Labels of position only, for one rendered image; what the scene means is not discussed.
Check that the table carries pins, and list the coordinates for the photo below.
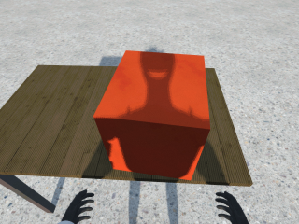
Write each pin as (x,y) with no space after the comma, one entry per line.
(47,128)

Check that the carton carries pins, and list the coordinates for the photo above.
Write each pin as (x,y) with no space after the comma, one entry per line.
(154,117)

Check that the left robot hand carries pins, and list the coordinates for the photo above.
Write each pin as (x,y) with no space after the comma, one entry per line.
(72,212)

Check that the right robot hand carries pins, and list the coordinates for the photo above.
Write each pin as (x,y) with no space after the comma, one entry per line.
(237,215)

